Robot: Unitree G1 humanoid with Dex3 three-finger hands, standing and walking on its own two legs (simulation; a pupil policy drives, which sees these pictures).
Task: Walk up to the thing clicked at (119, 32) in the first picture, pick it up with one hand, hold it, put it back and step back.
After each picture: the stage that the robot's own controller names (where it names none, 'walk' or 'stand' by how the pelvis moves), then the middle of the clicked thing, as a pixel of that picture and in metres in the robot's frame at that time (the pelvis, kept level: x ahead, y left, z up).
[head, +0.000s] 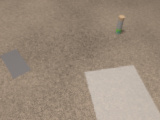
stand; (119, 25) +1.65 -0.49 -0.65
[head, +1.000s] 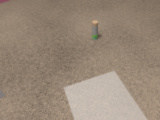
walk; (94, 30) +1.57 -0.05 -0.62
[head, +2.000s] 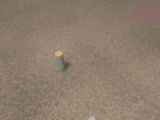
walk; (60, 62) +0.99 +0.27 -0.64
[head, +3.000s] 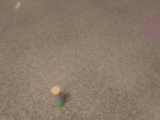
walk; (58, 97) +0.60 +0.25 -0.65
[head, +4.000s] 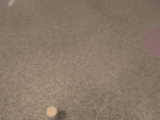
walk; (53, 117) +0.43 +0.19 -0.63
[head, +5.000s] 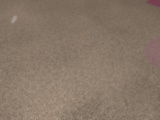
stand; out of the picture +0.36 +0.19 -0.65
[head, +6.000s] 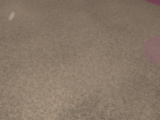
stand; out of the picture +0.36 +0.19 -0.66
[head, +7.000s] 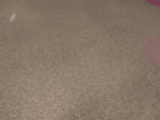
stand; out of the picture +0.38 +0.20 -0.66
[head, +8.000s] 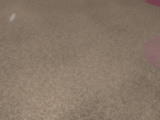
stand; out of the picture +0.37 +0.21 -0.66
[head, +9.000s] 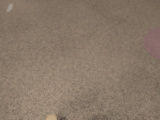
go down; out of the picture +0.38 +0.20 -0.65
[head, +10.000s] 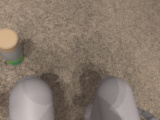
go down; (11, 50) +0.44 +0.25 -0.24
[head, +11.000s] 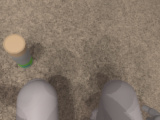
close in; (21, 54) +0.44 +0.25 -0.25
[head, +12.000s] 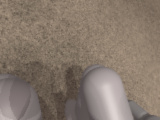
close in; out of the picture +0.42 +0.29 -0.16
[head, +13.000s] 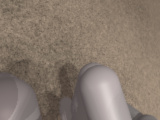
close; out of the picture +0.42 +0.29 -0.16
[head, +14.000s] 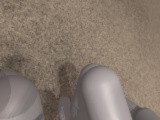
lift; out of the picture +0.38 +0.28 -0.16
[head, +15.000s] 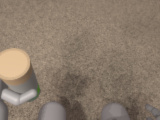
lift; (23, 81) +0.32 +0.19 +0.02
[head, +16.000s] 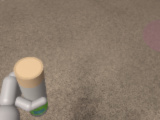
hold; (34, 91) +0.30 +0.16 +0.03
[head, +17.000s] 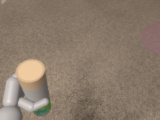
hold; (37, 92) +0.30 +0.16 +0.02
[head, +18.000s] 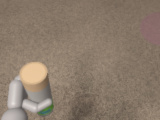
crouch; (40, 93) +0.31 +0.15 -0.01
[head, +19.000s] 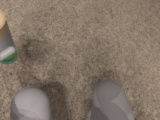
crouch; (0, 41) +0.46 +0.22 -0.05
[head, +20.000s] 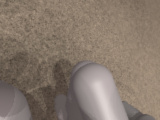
lower; out of the picture +0.43 +0.30 -0.16
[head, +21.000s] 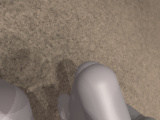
lower; out of the picture +0.43 +0.30 -0.16
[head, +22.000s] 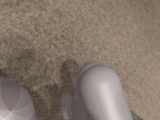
lower; out of the picture +0.41 +0.29 -0.16
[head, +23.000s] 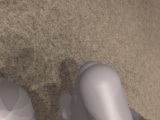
lower; out of the picture +0.42 +0.29 -0.16
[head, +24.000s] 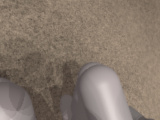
open; out of the picture +0.42 +0.26 -0.15
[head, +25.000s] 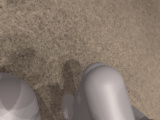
stand; out of the picture +0.42 +0.27 -0.17
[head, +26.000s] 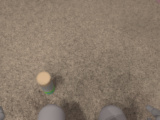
walk; (46, 84) +0.43 +0.20 -0.43
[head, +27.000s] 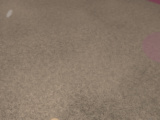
stand; out of the picture +0.39 +0.17 -0.60
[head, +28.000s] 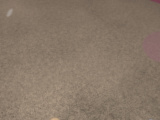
stand; out of the picture +0.39 +0.17 -0.60
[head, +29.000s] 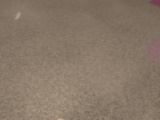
stand; out of the picture +0.40 +0.15 -0.64
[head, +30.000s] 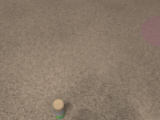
walk; (59, 110) +0.43 +0.13 -0.63
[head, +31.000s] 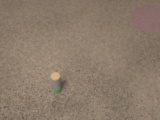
walk; (56, 83) +0.65 +0.17 -0.64
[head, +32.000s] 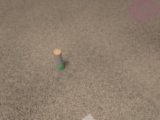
walk; (59, 60) +0.96 +0.30 -0.63
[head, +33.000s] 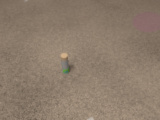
stand; (65, 64) +1.03 +0.19 -0.66
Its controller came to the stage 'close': yes
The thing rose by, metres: 0.68
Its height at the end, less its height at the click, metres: +0.00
